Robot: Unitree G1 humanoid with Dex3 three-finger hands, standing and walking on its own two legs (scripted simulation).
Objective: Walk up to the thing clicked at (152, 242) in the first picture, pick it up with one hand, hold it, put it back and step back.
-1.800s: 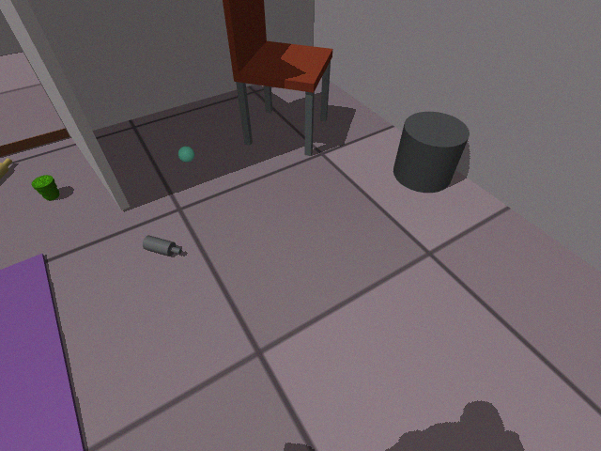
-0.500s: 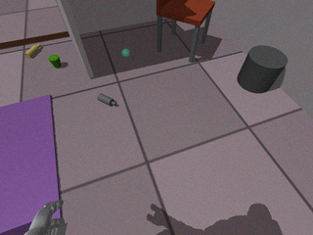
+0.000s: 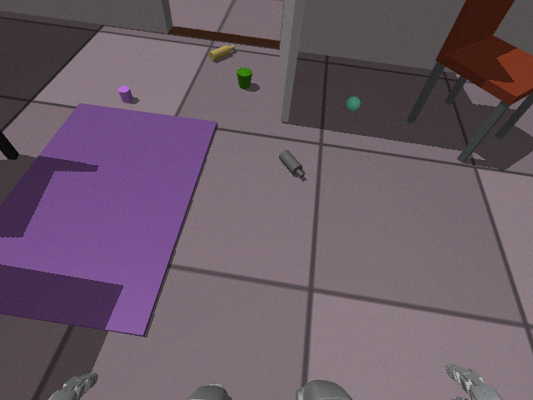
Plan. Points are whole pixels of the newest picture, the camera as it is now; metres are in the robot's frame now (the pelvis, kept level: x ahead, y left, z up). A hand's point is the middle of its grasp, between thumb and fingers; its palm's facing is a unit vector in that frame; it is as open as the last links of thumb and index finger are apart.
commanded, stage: walk up
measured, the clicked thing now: (292, 165) +1.20 -0.15 -0.73
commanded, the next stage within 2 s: stand in 1.74 s
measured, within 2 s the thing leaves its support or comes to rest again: neither
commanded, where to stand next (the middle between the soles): +0.06 +0.01 m, yaw +46 degrees
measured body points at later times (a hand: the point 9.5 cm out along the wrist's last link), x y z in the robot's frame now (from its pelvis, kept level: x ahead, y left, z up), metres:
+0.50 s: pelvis -0.02 -0.02 -0.01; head +0.02 +0.00 +0.44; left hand -0.12 +0.33 -0.09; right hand +0.22 -0.27 -0.11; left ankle -0.07 +0.12 -0.73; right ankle +0.05 -0.15 -0.72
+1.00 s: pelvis -0.01 -0.03 -0.01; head +0.01 -0.01 +0.44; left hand -0.17 +0.26 -0.11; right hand +0.28 -0.21 -0.11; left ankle -0.07 +0.08 -0.70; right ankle +0.10 -0.11 -0.72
